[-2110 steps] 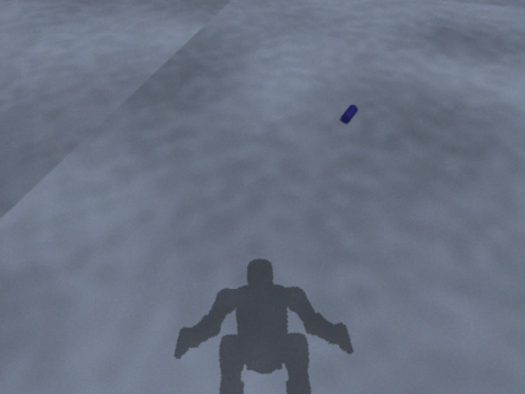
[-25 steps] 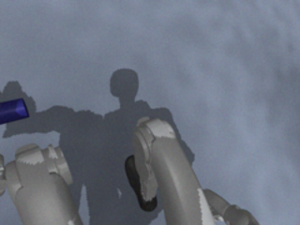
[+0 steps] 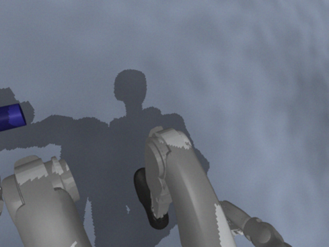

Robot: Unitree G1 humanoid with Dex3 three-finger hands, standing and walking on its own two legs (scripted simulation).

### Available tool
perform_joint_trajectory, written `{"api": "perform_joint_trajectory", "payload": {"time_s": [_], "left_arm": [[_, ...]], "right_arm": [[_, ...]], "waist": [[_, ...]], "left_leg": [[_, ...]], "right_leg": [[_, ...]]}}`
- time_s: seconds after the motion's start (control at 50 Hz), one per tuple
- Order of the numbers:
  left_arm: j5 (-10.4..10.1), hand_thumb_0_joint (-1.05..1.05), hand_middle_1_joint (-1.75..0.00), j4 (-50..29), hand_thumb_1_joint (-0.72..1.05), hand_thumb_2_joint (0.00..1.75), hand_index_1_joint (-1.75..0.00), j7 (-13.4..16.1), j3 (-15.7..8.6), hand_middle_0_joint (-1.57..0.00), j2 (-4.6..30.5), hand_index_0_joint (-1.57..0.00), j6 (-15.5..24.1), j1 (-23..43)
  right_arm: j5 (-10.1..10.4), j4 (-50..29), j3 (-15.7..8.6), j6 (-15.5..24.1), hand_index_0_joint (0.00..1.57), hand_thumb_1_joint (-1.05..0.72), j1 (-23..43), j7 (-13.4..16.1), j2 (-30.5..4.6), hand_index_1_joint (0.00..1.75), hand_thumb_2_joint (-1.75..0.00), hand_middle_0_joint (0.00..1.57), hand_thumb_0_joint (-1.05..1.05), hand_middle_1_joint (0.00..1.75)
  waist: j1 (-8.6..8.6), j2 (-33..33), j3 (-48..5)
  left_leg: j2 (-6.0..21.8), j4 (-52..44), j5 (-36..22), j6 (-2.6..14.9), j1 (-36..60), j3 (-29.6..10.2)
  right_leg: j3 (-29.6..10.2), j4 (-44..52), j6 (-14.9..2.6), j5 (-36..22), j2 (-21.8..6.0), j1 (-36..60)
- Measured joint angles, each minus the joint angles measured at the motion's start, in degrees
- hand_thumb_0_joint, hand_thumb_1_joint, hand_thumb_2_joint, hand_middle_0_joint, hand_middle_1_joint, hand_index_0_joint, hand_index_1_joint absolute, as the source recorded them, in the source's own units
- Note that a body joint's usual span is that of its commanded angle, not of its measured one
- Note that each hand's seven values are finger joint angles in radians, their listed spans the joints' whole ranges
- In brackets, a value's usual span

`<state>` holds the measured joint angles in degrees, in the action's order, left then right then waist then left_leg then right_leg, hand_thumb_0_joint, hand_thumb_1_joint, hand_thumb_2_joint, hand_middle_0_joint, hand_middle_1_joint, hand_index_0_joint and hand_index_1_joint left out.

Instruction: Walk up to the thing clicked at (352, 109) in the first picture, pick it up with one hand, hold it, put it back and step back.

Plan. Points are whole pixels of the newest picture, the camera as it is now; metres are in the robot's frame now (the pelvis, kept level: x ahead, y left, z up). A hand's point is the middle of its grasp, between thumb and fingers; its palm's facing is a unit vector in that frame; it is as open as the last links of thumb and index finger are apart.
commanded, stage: close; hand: left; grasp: from above
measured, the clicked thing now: out of the picture +0.42 +0.30 -0.28
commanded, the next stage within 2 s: settle in 1.74 s
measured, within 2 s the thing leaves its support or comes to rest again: neither
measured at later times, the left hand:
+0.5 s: hand out of the picture +0.39 +0.31 -0.25, palm faces -0.45 -0.09 -0.89, open 12.7 cm
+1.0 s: hand out of the picture +0.38 +0.32 -0.25, palm faces -0.46 -0.09 -0.89, open 11.3 cm
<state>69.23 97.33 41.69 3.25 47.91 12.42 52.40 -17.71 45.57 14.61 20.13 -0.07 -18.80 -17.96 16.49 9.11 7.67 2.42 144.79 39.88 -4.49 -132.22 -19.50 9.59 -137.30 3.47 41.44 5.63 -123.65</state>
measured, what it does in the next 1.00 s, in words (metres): stands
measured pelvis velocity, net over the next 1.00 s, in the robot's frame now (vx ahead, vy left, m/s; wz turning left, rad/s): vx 0.00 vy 0.00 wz -0.01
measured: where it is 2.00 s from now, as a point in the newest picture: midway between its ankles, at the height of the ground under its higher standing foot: (114, 225)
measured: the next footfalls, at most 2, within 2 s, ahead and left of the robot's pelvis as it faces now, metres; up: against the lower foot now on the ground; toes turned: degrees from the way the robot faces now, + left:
none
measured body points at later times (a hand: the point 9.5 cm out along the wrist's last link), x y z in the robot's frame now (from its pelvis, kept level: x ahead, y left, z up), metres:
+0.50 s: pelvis +0.00 +0.00 +0.00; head +0.24 +0.14 +0.35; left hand +0.41 +0.32 -0.20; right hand +0.10 -0.24 -0.07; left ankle +0.07 +0.15 -0.27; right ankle +0.10 -0.12 -0.27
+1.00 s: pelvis +0.00 +0.00 +0.00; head +0.25 +0.14 +0.35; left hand +0.40 +0.32 -0.20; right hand +0.10 -0.24 -0.07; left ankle +0.07 +0.15 -0.27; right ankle +0.10 -0.12 -0.27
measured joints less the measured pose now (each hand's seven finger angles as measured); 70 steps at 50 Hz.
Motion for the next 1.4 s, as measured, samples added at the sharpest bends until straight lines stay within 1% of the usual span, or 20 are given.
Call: {"api": "perform_joint_trajectory", "payload": {"time_s": [0.12,0.24,0.32,0.42,0.46,0.56,0.68,0.78,0.84,0.9,0.98,1.04,1.08,1.18,1.3,1.4], "left_arm": [[-0.63,0.00,-1.11,0.42,-0.44,1.02,-1.10,-0.15,0.16,-0.11,0.34,-0.11,-0.45,0.03],[-1.42,0.00,-1.11,0.20,-0.41,0.99,-1.09,-1.03,1.49,-0.12,0.23,-0.13,-0.18,0.11],[-1.15,0.00,-1.10,-0.42,-0.38,0.97,-1.08,-0.66,1.10,-0.13,0.28,-0.15,0.00,0.18],[-0.54,0.00,-1.09,-0.03,-0.35,0.95,-1.07,-0.32,0.63,-0.15,0.30,-0.17,-0.71,0.55],[-0.93,0.00,-1.08,0.11,-0.33,0.94,-1.06,-0.67,1.22,-0.16,0.27,-0.18,-1.15,0.70],[-1.68,0.00,-1.06,0.45,-0.30,0.91,-1.03,-1.68,1.70,-0.19,0.39,-0.21,-1.51,1.01],[-2.28,0.00,-1.03,-0.04,-0.26,0.87,-1.00,-2.56,2.27,-0.21,0.40,-0.24,-0.78,0.63],[-1.75,0.00,-1.01,-0.45,-0.22,0.85,-0.98,-2.21,2.26,-0.25,0.22,-0.27,0.12,0.03],[-1.34,0.00,-1.00,-0.93,-0.19,0.84,-0.96,-1.39,1.48,-0.26,0.31,-0.29,0.20,-0.38],[-1.06,0.00,-0.98,-1.15,-0.17,0.82,-0.95,-0.70,0.49,-0.28,0.42,-0.31,-0.22,-0.50],[-1.57,0.00,-0.96,-0.86,-0.13,0.81,-0.93,-0.91,0.35,-0.32,0.45,-0.34,-0.96,-0.20],[-2.14,0.00,-0.94,-0.67,-0.09,0.80,-0.91,-1.61,1.42,-0.35,0.44,-0.37,-1.22,0.22],[-2.34,0.00,-0.93,-0.32,-0.07,0.79,-0.90,-1.99,1.53,-0.36,0.46,-0.39,-0.92,0.52],[-1.73,0.00,-0.90,-0.51,-0.02,0.75,-0.87,-2.14,1.43,-0.40,0.81,-0.43,-0.03,0.56],[-0.71,0.00,-0.88,-0.86,0.04,0.71,-0.83,-0.81,0.55,-0.44,0.91,-0.47,0.12,-0.22],[-1.01,0.00,-0.85,-0.73,0.09,0.69,-0.81,-0.49,0.59,-0.48,0.69,-0.51,-0.61,-0.38]], "right_arm": [[-0.03,-0.28,0.25,0.05,0.19,-0.92,0.15,-0.05,-0.06,0.30,-0.91,0.20,0.00,0.30],[0.06,-0.49,0.76,0.27,0.19,-0.91,-0.14,-0.06,-0.11,0.30,-0.90,0.20,0.00,0.30],[0.19,-0.59,0.78,0.27,0.20,-0.91,-0.27,0.14,0.08,0.30,-0.90,0.20,0.00,0.30],[0.29,-0.68,0.47,-0.11,0.20,-0.91,-0.59,0.24,0.09,0.30,-0.90,0.20,0.00,0.30],[0.31,-0.70,0.46,-0.02,0.19,-0.91,-0.80,0.20,-0.06,0.30,-0.90,0.20,0.00,0.30],[0.68,-0.95,0.63,0.13,0.20,-0.91,-1.39,0.35,-0.22,0.30,-0.90,0.20,0.00,0.30],[0.73,-1.15,1.02,0.04,0.20,-0.91,-1.75,0.72,-0.15,0.30,-0.90,0.20,0.00,0.30],[0.54,-1.26,1.49,0.12,0.20,-0.91,-1.57,0.76,-0.11,0.30,-0.90,0.20,0.00,0.30],[0.39,-1.50,1.49,0.05,0.20,-0.91,-1.26,0.82,-0.09,0.30,-0.90,0.20,0.00,0.30],[0.44,-1.42,0.95,-0.08,0.20,-0.91,-0.97,0.96,-0.06,0.30,-0.90,0.20,0.00,0.30],[0.52,-1.31,0.32,-0.38,0.20,-0.91,-0.84,1.15,-0.29,0.30,-0.90,0.20,0.00,0.30],[0.65,-1.12,0.14,-0.57,0.20,-0.91,-0.85,1.34,-0.40,0.30,-0.90,0.20,0.00,0.30],[0.69,-1.09,0.38,-0.59,0.19,-0.91,-0.87,1.38,-0.47,0.30,-0.90,0.20,0.00,0.30],[0.49,-1.42,0.99,-0.54,0.19,-0.91,-0.85,1.40,-0.45,0.30,-0.90,0.20,0.00,0.30],[0.02,-1.65,1.20,-0.79,0.20,-0.91,-0.75,1.23,-0.06,0.30,-0.90,0.20,0.00,0.30],[0.01,-1.60,0.96,-0.74,0.20,-0.91,-0.89,0.99,-0.07,0.30,-0.90,0.20,0.00,0.30]], "waist": [[0.00,-0.06,0.13],[0.05,0.02,0.23],[0.14,0.15,0.10],[0.37,-0.11,-0.27],[0.44,-0.24,-0.33],[0.54,-0.23,-0.36],[0.44,-0.21,-0.17],[0.38,-0.04,0.08],[0.37,-0.01,0.21],[0.35,-0.06,0.22],[0.29,-0.23,0.07],[0.28,-0.24,-0.04],[0.35,-0.15,-0.12],[0.59,0.21,0.22],[0.63,0.24,0.34],[0.53,-0.02,0.14]], "left_leg": [[0.13,-0.04,0.00,0.03,-0.04,-0.09],[0.07,0.02,0.05,-0.06,0.25,-0.20],[0.11,-0.05,0.01,-0.08,0.33,-0.30],[0.11,-0.21,-0.15,0.06,0.11,-0.34],[0.07,-0.23,-0.23,0.14,0.01,-0.26],[0.12,-0.25,-0.30,0.21,-0.04,-0.12],[0.11,-0.51,-0.34,0.12,0.09,-0.19],[0.02,-0.63,-0.30,-0.13,0.56,-0.29],[0.05,-0.70,-0.30,-0.17,0.69,-0.34],[0.12,-0.81,-0.37,-0.10,0.56,-0.22],[0.20,-0.90,-0.40,0.13,0.20,0.11],[0.22,-0.93,-0.34,0.23,-0.01,0.26],[0.19,-0.89,-0.25,0.22,-0.04,0.21],[0.06,-0.65,0.00,0.05,0.29,-0.15],[0.04,-0.51,0.15,-0.03,0.52,-0.44],[0.05,-0.57,0.05,0.12,0.30,-0.25]], "right_leg": [[0.06,0.16,0.05,-0.20,0.16,-0.13],[0.13,0.12,0.01,-0.18,0.15,0.14],[0.22,0.29,0.04,-0.32,0.23,0.20],[0.28,0.61,0.12,-0.52,0.28,0.11],[0.21,0.63,0.17,-0.54,0.25,0.07],[0.10,0.61,0.19,-0.64,0.30,-0.05],[0.19,0.88,0.14,-0.73,0.29,0.03],[0.29,0.90,-0.08,-0.67,0.21,0.40],[0.34,0.97,-0.07,-0.74,0.24,0.46],[0.24,1.07,-0.03,-0.84,0.28,0.30],[-0.02,1.11,0.11,-0.84,0.31,-0.06],[-0.14,1.13,0.16,-0.75,0.30,-0.23],[-0.10,1.12,0.17,-0.65,0.29,-0.23],[0.17,1.03,0.11,-0.45,0.28,0.18],[0.38,1.08,0.11,-0.41,0.37,0.44],[0.22,1.13,0.23,-0.48,0.38,0.25]]}}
